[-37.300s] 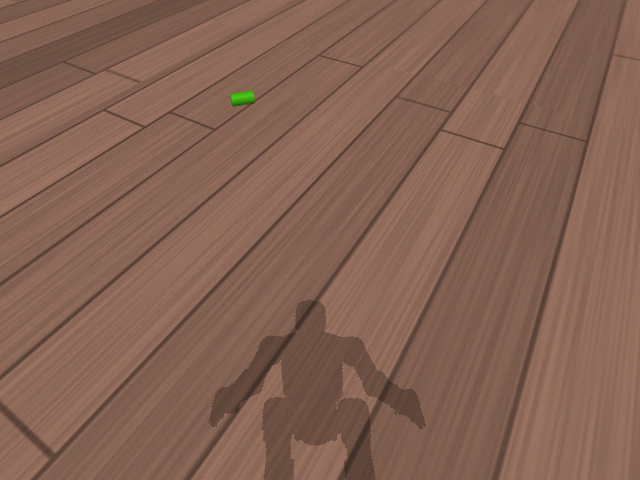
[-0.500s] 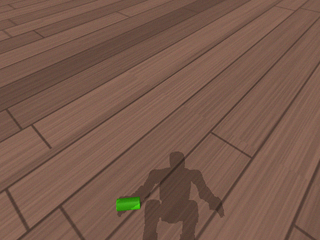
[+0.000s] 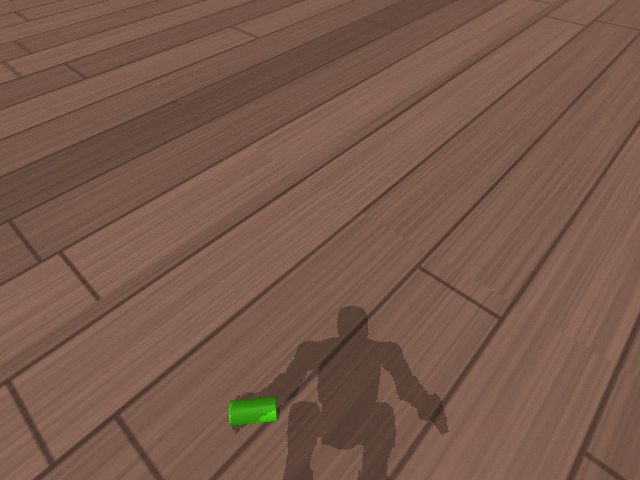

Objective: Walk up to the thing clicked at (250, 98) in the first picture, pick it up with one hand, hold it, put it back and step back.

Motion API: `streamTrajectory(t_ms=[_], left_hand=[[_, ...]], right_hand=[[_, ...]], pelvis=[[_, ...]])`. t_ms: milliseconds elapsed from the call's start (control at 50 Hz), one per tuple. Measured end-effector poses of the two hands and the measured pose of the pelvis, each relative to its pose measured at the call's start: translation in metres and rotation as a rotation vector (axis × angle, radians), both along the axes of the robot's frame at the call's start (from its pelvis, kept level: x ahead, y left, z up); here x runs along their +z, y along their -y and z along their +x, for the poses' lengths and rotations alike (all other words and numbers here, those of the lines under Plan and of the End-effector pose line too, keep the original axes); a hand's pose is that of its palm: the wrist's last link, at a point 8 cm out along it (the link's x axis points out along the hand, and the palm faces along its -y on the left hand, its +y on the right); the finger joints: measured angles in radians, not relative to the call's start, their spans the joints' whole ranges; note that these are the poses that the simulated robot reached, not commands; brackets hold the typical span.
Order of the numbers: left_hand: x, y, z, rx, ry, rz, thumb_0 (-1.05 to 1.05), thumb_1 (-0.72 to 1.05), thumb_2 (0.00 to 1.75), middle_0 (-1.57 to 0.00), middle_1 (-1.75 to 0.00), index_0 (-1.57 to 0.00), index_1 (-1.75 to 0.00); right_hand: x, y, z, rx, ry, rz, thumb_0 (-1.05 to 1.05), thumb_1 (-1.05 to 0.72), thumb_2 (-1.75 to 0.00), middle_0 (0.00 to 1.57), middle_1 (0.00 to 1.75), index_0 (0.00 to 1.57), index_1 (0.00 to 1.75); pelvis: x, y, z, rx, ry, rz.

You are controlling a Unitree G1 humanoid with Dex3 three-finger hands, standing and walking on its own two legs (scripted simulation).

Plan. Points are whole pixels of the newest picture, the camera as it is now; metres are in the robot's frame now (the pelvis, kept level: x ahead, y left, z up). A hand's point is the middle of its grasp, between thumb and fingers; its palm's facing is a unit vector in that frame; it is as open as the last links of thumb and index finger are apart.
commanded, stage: stand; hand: left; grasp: from above
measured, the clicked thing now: (253, 410) +0.44 +0.22 -0.75
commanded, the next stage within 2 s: step back in 0.42 s
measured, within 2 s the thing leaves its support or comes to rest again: neither
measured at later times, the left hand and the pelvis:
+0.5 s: hand out of the picture +0.07 +0.25 -0.16, palm faces +0.02 -0.94 -0.35, open 7.4 cm; pelvis -0.01 +0.00 +0.00, yaw +0 degrees
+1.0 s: hand out of the picture +0.03 +0.32 -0.18, palm faces -0.07 -0.93 -0.37, open 7.4 cm; pelvis -0.10 +0.06 -0.02, yaw -3 degrees
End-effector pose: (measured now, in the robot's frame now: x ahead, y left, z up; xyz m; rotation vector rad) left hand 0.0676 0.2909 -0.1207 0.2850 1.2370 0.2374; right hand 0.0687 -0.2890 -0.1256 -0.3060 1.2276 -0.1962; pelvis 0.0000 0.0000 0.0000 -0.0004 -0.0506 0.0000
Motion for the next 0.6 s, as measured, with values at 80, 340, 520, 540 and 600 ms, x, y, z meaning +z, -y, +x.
streamTrajectory(t_ms=[80, 340, 520, 540, 600], left_hand=[[0.0, 0.0, -0.002, -0.002, -0.004, 0.0, 0.01, 0.9, 0.9, -0.2, -0.3, -0.2, -0.3], [0.001, 0.0, -0.007, -0.011, -0.006, 0.003, 0.01, 0.9, 0.9, -0.2, -0.3, -0.2, -0.3], [-0.001, -0.008, -0.009, 0.0, 0.009, 0.015, 0.01, 0.9, 0.9, -0.2, -0.3, -0.2, -0.3], [-0.002, -0.011, -0.009, -0.001, 0.014, 0.02, 0.01, 0.9, 0.9, -0.2, -0.3, -0.2, -0.3], [-0.003, -0.022, -0.009, -0.021, 0.027, 0.037, 0.01, 0.9, 0.9, -0.21, -0.3, -0.2, -0.3]], right_hand=[[0.0, 0.001, -0.003, 0.001, -0.004, 0.0, 0.0, -0.91, -0.9, 0.2, 0.3, 0.2, 0.3], [0.0, 0.004, -0.009, -0.001, -0.012, 0.0, 0.0, -0.91, -0.9, 0.2, 0.3, 0.2, 0.3], [-0.002, 0.012, -0.012, -0.012, -0.009, -0.009, 0.0, -0.9, -0.9, 0.2, 0.3, 0.2, 0.3], [-0.002, 0.013, -0.012, -0.012, -0.007, -0.016, 0.0, -0.91, -0.9, 0.2, 0.3, 0.2, 0.3], [0.001, 0.014, -0.018, -0.01, -0.009, -0.039, 0.0, -0.91, -0.9, 0.2, 0.3, 0.2, 0.3]], pelvis=[[0.0, 0.0, -0.001, -0.001, -0.001, 0.001], [0.0, 0.002, -0.003, -0.001, 0.0, 0.0], [-0.006, 0.001, -0.018, 0.003, -0.009, -0.009], [-0.007, 0.0, -0.022, 0.005, -0.008, -0.01], [-0.009, -0.007, -0.033, -0.002, -0.008, 0.002]])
